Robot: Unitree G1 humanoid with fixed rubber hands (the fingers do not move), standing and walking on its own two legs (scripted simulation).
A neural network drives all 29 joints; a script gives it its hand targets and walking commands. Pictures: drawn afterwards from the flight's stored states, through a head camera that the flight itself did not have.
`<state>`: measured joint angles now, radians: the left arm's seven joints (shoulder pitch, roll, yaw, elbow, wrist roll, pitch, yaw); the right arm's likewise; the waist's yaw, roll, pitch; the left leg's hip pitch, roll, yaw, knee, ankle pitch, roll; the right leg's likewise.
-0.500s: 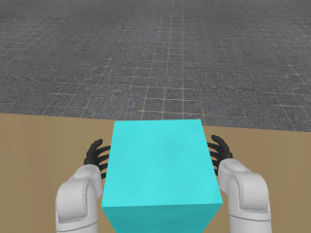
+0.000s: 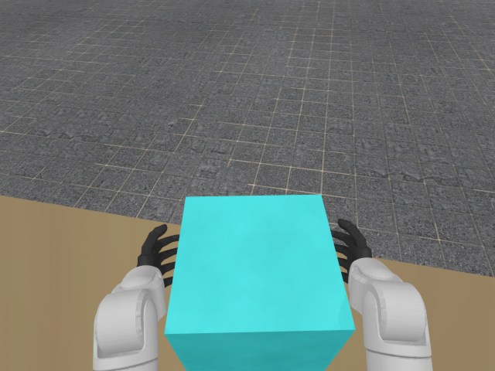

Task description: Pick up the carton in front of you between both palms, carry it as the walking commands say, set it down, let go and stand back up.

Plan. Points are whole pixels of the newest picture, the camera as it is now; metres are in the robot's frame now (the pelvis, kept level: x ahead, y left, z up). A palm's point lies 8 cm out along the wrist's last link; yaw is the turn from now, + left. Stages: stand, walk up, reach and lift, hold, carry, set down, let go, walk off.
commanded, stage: carry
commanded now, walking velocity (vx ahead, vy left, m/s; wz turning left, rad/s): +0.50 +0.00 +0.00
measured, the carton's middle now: (254, 292) +0.26 +0.01 +0.00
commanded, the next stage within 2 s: none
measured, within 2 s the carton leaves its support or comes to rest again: neither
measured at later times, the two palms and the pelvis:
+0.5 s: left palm (185, 117) +0.64 +0.16 +0.09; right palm (319, 118) +0.61 -0.14 +0.09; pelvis +0.34 +0.03 +0.00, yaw -4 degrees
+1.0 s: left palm (216, 49) +1.04 +0.12 +0.07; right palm (310, 47) +1.04 -0.18 +0.07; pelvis +0.66 -0.04 -0.01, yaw -2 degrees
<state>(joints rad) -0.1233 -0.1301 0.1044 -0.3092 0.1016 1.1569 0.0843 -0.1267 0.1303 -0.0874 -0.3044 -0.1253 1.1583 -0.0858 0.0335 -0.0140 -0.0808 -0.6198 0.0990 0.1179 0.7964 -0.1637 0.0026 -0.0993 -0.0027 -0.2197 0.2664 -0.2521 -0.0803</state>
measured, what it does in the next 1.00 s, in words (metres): walks ahead: left foot, then right foot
